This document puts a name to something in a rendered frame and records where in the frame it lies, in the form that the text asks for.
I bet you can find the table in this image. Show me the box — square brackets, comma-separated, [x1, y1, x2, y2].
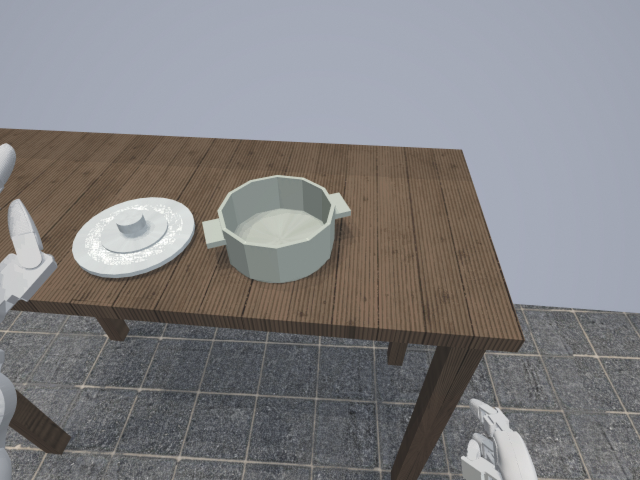
[0, 128, 525, 480]

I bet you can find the right robot hand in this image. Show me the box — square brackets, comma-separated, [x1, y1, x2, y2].
[461, 399, 538, 480]

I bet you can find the left robot hand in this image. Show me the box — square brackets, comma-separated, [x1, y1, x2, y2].
[0, 143, 57, 323]

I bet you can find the knob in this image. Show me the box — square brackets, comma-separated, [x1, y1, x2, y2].
[115, 209, 146, 234]

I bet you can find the pot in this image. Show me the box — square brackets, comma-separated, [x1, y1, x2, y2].
[202, 175, 351, 283]

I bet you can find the lid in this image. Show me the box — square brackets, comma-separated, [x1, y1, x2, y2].
[72, 197, 195, 278]

